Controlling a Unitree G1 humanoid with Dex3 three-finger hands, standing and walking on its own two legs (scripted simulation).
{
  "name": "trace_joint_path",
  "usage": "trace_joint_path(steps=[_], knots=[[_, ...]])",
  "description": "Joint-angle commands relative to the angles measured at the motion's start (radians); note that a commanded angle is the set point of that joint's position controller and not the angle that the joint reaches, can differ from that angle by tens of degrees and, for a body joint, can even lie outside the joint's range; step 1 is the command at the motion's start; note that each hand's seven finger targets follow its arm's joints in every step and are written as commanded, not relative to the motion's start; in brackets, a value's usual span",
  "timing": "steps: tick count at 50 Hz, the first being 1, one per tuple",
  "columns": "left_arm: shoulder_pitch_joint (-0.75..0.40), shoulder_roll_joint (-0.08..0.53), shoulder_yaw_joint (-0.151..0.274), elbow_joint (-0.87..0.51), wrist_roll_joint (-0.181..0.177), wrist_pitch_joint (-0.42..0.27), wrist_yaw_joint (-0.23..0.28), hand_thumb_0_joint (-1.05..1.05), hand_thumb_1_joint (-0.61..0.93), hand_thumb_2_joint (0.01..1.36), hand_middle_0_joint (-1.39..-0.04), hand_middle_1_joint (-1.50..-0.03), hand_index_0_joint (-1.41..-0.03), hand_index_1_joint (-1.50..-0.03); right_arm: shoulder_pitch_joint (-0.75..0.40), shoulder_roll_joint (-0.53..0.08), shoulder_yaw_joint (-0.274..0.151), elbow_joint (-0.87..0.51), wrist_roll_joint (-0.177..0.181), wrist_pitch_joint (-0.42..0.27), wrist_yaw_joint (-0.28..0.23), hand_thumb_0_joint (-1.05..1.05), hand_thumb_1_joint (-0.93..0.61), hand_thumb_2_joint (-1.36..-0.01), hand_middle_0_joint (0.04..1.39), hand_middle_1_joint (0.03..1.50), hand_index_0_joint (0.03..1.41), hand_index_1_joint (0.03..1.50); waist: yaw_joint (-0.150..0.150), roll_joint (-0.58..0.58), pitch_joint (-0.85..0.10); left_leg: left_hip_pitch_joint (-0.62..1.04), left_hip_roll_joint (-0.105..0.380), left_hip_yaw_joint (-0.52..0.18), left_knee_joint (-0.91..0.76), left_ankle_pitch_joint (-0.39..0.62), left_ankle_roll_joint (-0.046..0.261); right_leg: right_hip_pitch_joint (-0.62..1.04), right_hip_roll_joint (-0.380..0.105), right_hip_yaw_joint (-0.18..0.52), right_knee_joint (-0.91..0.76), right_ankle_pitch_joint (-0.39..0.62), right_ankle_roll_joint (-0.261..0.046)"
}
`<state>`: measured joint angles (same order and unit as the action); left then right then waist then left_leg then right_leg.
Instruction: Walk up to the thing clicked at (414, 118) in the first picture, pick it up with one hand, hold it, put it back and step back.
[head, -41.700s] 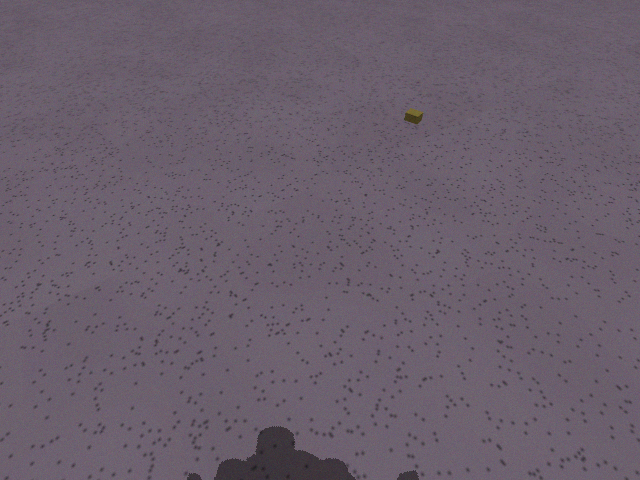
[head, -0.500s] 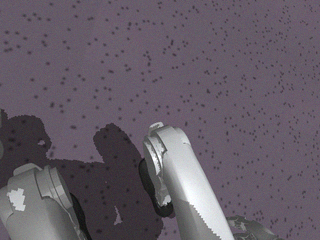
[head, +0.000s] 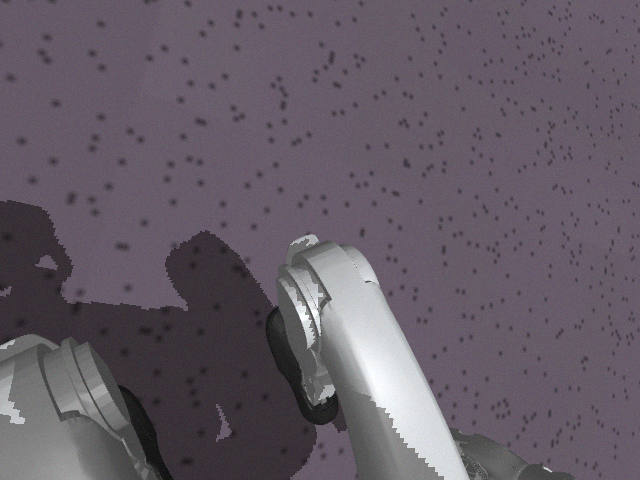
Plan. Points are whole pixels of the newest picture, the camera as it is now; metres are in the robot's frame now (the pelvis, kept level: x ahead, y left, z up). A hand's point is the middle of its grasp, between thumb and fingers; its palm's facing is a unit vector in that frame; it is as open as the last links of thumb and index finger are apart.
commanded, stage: rest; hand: left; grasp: from above
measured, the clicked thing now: out of the picture +0.44 +0.32 -0.27
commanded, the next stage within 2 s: open in 0.26 s
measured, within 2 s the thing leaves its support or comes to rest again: rests again in 0.06 s
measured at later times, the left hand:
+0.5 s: hand out of the picture +0.43 +0.31 -0.24, palm faces +0.04 -0.49 -0.87, open 10.6 cm
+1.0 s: hand out of the picture +0.42 +0.31 -0.25, palm faces +0.03 -0.50 -0.87, open 11.5 cm
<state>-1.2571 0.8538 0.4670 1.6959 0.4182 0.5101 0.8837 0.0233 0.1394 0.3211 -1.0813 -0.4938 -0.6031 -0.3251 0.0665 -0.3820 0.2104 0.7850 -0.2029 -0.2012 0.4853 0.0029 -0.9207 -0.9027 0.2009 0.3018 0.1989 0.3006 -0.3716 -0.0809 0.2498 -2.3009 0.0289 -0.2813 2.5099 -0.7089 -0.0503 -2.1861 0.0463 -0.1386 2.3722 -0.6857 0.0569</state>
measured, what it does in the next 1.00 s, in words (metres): stands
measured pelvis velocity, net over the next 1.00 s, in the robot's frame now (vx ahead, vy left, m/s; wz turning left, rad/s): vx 0.00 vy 0.00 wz -0.02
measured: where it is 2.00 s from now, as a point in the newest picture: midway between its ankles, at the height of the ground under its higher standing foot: (233, 425)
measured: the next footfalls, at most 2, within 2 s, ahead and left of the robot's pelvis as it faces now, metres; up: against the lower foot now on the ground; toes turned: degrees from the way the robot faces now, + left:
none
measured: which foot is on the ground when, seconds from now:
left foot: down 0.00-1.00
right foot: down 0.00-1.00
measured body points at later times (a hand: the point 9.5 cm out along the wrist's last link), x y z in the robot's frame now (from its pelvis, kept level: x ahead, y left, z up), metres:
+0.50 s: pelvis +0.00 +0.00 +0.00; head +0.30 +0.09 +0.32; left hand +0.43 +0.33 -0.19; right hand +0.03 -0.27 -0.06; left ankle +0.07 +0.14 -0.28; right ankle +0.11 -0.12 -0.28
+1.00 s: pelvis +0.00 +0.00 +0.00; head +0.30 +0.10 +0.32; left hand +0.42 +0.34 -0.20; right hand +0.02 -0.26 -0.07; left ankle +0.07 +0.14 -0.28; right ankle +0.11 -0.12 -0.28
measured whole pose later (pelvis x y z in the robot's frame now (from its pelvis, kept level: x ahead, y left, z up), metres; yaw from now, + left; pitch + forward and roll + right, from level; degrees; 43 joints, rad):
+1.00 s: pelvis +0.00 +0.00 +0.00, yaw -1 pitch +27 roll -13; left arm -1.21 0.90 0.42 1.69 0.37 0.48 0.85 0.01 -0.06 0.68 -0.42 -0.67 -0.40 -0.67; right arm 0.06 -0.40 0.28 0.72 -0.17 -0.19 0.48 0.00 -0.90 -0.90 0.20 0.30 0.20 0.30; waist -0.38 -0.11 0.25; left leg -2.29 0.03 -0.31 2.53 -0.73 -0.05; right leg -2.17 0.05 -0.16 2.38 -0.70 0.06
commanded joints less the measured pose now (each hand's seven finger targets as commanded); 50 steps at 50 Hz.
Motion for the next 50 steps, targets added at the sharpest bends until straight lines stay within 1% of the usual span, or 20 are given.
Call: trace_joint_path(steps=[1, 5, 6, 7, 9, 11, 14, 15, 18, 21, 23, 25, 28, 30, 37, 38, 39, 40, 42, 50], knots=[[-0.258, 0.198, -0.031, -0.112, -0.012, -0.011, 0.051, 0.000, 0.759, 0.549, -1.101, -0.462, -1.095, -0.472, 0.222, -0.326, -0.064, 0.014, 0.000, 0.006, 0.002, 0.000, -0.904, -0.901, 0.200, 0.300, 0.200, 0.300, -0.065, 0.428, -0.736, 0.489, 0.025, 0.127, -0.218, 0.181, 0.067, 0.413, -0.004, -0.142, -0.202, 0.334, -0.049], [-0.265, 0.199, -0.046, -0.123, -0.017, -0.013, 0.042, 0.000, 0.705, 0.538, -1.063, -0.458, -1.056, -0.468, 0.223, -0.340, -0.054, 0.009, 0.007, 0.011, 0.003, 0.000, -0.905, -0.902, 0.200, 0.300, 0.200, 0.300, -0.075, 0.447, -0.731, 0.486, 0.026, 0.127, -0.215, 0.187, 0.063, 0.406, 0.001, -0.144, -0.200, 0.344, -0.051], [-0.258, 0.213, -0.042, -0.126, -0.004, -0.015, 0.045, 0.000, 0.711, 0.551, -1.073, -0.448, -1.063, -0.463, 0.225, -0.342, -0.053, -0.003, 0.012, 0.012, 0.005, 0.000, -0.902, -0.901, 0.200, 0.300, 0.200, 0.300, -0.066, 0.458, -0.742, 0.493, 0.029, 0.125, -0.222, 0.188, 0.060, 0.403, 0.004, -0.140, -0.206, 0.344, -0.056], [-0.268, 0.195, -0.057, -0.127, -0.012, -0.014, 0.041, 0.000, 0.742, 0.533, -1.088, -0.457, -1.084, -0.466, 0.216, -0.340, -0.047, 0.002, 0.005, 0.014, 0.006, 0.000, -0.904, -0.902, 0.200, 0.300, 0.200, 0.300, -0.077, 0.459, -0.720, 0.488, 0.026, 0.127, -0.215, 0.197, 0.059, 0.401, -0.001, -0.140, -0.197, 0.355, -0.052], [-0.261, 0.206, -0.055, -0.128, -0.015, -0.016, 0.036, 0.000, 0.734, 0.548, -1.085, -0.459, -1.078, -0.471, 0.229, -0.353, -0.050, -0.002, 0.010, 0.019, 0.006, 0.000, -0.904, -0.902, 0.200, 0.300, 0.200, 0.300, -0.081, 0.432, -0.723, 0.468, 0.023, 0.129, -0.209, 0.201, 0.064, 0.424, 0.003, -0.140, -0.206, 0.363, -0.048], [-0.246, 0.215, -0.057, -0.111, 0.004, -0.018, 0.034, 0.000, 0.732, 0.528, -1.079, -0.447, -1.074, -0.456, 0.237, -0.351, -0.044, -0.012, 0.017, 0.022, 0.008, 0.000, -0.904, -0.902, 0.200, 0.300, 0.200, 0.300, -0.080, 0.414, -0.748, 0.456, 0.023, 0.134, -0.202, 0.221, 0.066, 0.441, 0.014, -0.134, -0.222, 0.384, -0.047], [-0.228, 0.220, -0.065, -0.089, 0.015, -0.015, 0.037, 0.000, 0.744, 0.537, -1.088, -0.456, -1.084, -0.465, 0.230, -0.360, -0.046, -0.004, 0.013, 0.023, 0.010, 0.000, -0.905, -0.902, 0.200, 0.300, 0.200, 0.300, -0.077, 0.408, -0.711, 0.446, 0.023, 0.123, -0.213, 0.198, 0.065, 0.424, 0.014, -0.143, -0.221, 0.363, -0.048], [-0.233, 0.202, -0.068, -0.091, -0.011, -0.016, 0.036, 0.000, 0.741, 0.521, -1.070, -0.468, -1.072, -0.470, 0.225, -0.369, -0.048, -0.019, 0.013, 0.020, 0.010, 0.000, -0.902, -0.901, 0.200, 0.300, 0.200, 0.300, -0.090, 0.422, -0.699, 0.482, 0.020, 0.110, -0.214, 0.206, 0.063, 0.408, 0.006, -0.152, -0.202, 0.361, -0.046], [-0.224, 0.209, -0.069, -0.093, -0.029, -0.019, 0.042, 0.000, 0.688, 0.461, -1.015, -0.459, -1.026, -0.451, 0.209, -0.362, -0.040, -0.036, 0.013, 0.022, 0.007, 0.000, -0.903, -0.901, 0.200, 0.300, 0.200, 0.300, -0.084, 0.416, -0.683, 0.478, 0.021, 0.105, -0.219, 0.162, 0.069, 0.396, 0.006, -0.155, -0.204, 0.321, -0.054], [-0.218, 0.205, -0.065, -0.098, -0.053, -0.025, 0.036, 0.000, 0.448, 0.470, -0.775, -0.464, -0.786, -0.465, 0.210, -0.358, -0.029, -0.042, 0.018, 0.022, 0.009, 0.000, -0.890, -0.897, 0.201, 0.301, 0.201, 0.301, -0.085, 0.401, -0.680, 0.443, 0.019, 0.116, -0.210, 0.153, 0.073, 0.406, 0.010, -0.147, -0.213, 0.317, -0.053], [-0.211, 0.204, -0.068, -0.097, -0.054, -0.030, 0.024, 0.000, 0.306, 0.526, -0.733, -0.481, -0.727, -0.491, 0.215, -0.357, -0.023, -0.047, 0.023, 0.022, 0.006, 0.000, -0.887, -0.896, 0.201, 0.301, 0.201, 0.301, -0.082, 0.406, -0.687, 0.435, 0.019, 0.121, -0.207, 0.163, 0.070, 0.402, 0.012, -0.143, -0.215, 0.324, -0.054], [-0.203, 0.197, -0.071, -0.088, -0.060, -0.033, 0.018, 0.000, 0.256, 0.582, -0.709, -0.493, -0.693, -0.514, 0.223, -0.368, -0.020, -0.054, 0.025, 0.022, 0.008, 0.000, -0.887, -0.896, 0.201, 0.301, 0.201, 0.301, -0.084, 0.406, -0.696, 0.449, 0.021, 0.115, -0.207, 0.198, 0.065, 0.408, 0.018, -0.146, -0.209, 0.348, -0.051], [-0.197, 0.213, -0.071, -0.078, -0.032, -0.033, 0.017, 0.000, 0.204, 0.608, -0.653, -0.549, -0.642, -0.564, 0.229, -0.372, -0.020, -0.044, 0.033, 0.021, 0.005, 0.000, -0.888, -0.896, 0.201, 0.300, 0.201, 0.300, -0.076, 0.415, -0.714, 0.446, 0.023, 0.116, -0.213, 0.187, 0.062, 0.412, 0.025, -0.149, -0.216, 0.342, -0.055], [-0.202, 0.217, -0.074, -0.083, -0.039, -0.034, 0.012, 0.000, 0.174, 0.654, -0.628, -0.583, -0.614, -0.600, 0.221, -0.365, -0.016, -0.040, 0.031, 0.019, 0.002, 0.000, -0.888, -0.897, 0.201, 0.300, 0.201, 0.300, -0.077, 0.414, -0.699, 0.450, 0.021, 0.113, -0.217, 0.165, 0.064, 0.402, 0.021, -0.151, -0.218, 0.322, -0.054], [-0.206, 0.220, -0.078, -0.109, -0.045, -0.035, 0.005, 0.000, 0.005, 0.615, -0.466, -0.618, -0.465, -0.621, 0.208, -0.355, -0.013, -0.046, 0.030, 0.019, -0.004, 0.000, -0.884, -0.894, 0.202, 0.301, 0.201, 0.301, -0.076, 0.427, -0.685, 0.461, 0.022, 0.112, -0.214, 0.160, 0.067, 0.384, 0.012, -0.154, -0.202, 0.309, -0.059], [-0.206, 0.232, -0.077, -0.092, -0.026, -0.035, 0.006, 0.000, -0.024, 0.645, -0.451, -0.631, -0.445, -0.639, 0.209, -0.353, -0.011, -0.022, 0.031, 0.016, -0.006, 0.000, -0.885, -0.895, 0.201, 0.301, 0.201, 0.301, -0.072, 0.424, -0.691, 0.439, 0.024, 0.125, -0.216, 0.139, 0.069, 0.392, 0.020, -0.150, -0.222, 0.299, -0.060], [-0.190, 0.222, -0.081, -0.093, -0.030, -0.036, 0.003, 0.000, -0.039, 0.658, -0.438, -0.639, -0.431, -0.648, 0.226, -0.356, -0.010, -0.040, 0.033, 0.017, -0.006, 0.000, -0.885, -0.895, 0.201, 0.301, 0.201, 0.300, -0.083, 0.423, -0.696, 0.453, 0.021, 0.120, -0.213, 0.162, 0.066, 0.400, 0.021, -0.147, -0.221, 0.318, -0.057], [-0.194, 0.232, -0.077, -0.098, -0.029, -0.036, 0.003, 0.000, -0.056, 0.678, -0.417, -0.658, -0.412, -0.666, 0.215, -0.353, -0.013, -0.032, 0.033, 0.017, -0.008, 0.000, -0.884, -0.894, 0.202, 0.301, 0.201, 0.301, -0.072, 0.421, -0.691, 0.448, 0.021, 0.126, -0.214, 0.151, 0.067, 0.396, 0.018, -0.149, -0.223, 0.306, -0.058], [-0.192, 0.238, -0.074, -0.095, -0.021, -0.036, 0.003, 0.000, -0.086, 0.687, -0.392, -0.665, -0.386, -0.674, 0.225, -0.351, -0.013, -0.027, 0.027, 0.013, -0.010, 0.000, -0.883, -0.894, 0.202, 0.301, 0.201, 0.301, -0.078, 0.416, -0.693, 0.453, 0.021, 0.124, -0.212, 0.159, 0.071, 0.405, 0.018, -0.145, -0.228, 0.314, -0.056], [-0.198, 0.227, -0.074, -0.095, -0.040, -0.039, 0.011, 0.000, -0.188, 0.762, -0.302, -0.745, -0.295, -0.755, 0.213, -0.361, -0.016, -0.033, 0.027, 0.011, -0.008, 0.000, -0.879, -0.892, 0.202, 0.300, 0.201, 0.300, -0.083, 0.434, -0.686, 0.498, 0.026, 0.100, -0.225, 0.187, 0.063, 0.399, 0.010, -0.164, -0.196, 0.331, -0.059]])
